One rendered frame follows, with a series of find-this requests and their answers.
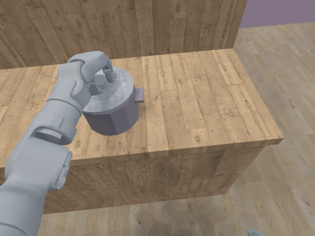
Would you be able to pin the knob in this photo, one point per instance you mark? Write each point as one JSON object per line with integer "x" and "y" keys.
{"x": 102, "y": 81}

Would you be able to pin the table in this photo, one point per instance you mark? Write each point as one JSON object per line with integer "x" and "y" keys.
{"x": 202, "y": 121}

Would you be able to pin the left robot forearm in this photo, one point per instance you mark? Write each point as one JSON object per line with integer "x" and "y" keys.
{"x": 58, "y": 118}

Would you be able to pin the pot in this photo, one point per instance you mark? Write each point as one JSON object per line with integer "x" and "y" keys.
{"x": 119, "y": 120}

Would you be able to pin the lid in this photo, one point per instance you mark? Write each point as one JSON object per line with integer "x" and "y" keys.
{"x": 114, "y": 96}

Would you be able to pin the robot left hand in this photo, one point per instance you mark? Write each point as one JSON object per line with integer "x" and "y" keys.
{"x": 99, "y": 60}

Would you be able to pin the robot left upper arm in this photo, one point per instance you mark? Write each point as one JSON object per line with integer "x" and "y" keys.
{"x": 40, "y": 167}

